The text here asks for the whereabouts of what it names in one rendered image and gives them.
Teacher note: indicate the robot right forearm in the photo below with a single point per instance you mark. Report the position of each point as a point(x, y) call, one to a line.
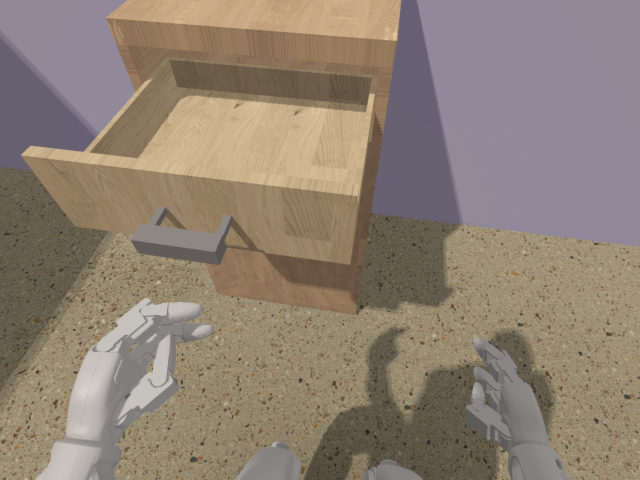
point(535, 462)

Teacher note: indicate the robot left shin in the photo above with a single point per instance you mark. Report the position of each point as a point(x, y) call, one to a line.
point(280, 445)

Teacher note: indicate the robot right hand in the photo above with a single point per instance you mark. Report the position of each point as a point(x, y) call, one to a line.
point(509, 396)

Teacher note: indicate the left robot thigh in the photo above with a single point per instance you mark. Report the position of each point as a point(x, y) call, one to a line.
point(272, 463)

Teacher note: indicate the robot left forearm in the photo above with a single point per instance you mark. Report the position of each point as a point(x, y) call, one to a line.
point(80, 459)

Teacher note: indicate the cabinet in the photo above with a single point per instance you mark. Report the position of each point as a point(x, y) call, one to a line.
point(348, 36)

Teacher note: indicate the drawer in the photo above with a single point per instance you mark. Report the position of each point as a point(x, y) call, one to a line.
point(281, 150)

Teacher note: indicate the robot left hand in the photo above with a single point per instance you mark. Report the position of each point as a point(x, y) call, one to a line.
point(98, 410)

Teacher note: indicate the handle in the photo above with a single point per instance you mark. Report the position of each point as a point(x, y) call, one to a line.
point(153, 239)

